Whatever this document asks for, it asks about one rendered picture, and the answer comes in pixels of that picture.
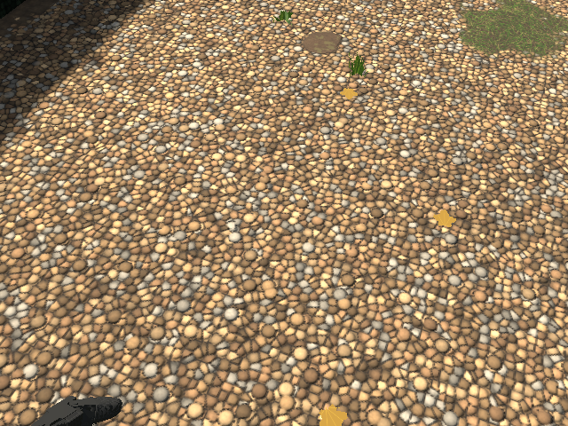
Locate robot left hand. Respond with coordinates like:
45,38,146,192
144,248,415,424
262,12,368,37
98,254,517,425
31,396,122,426

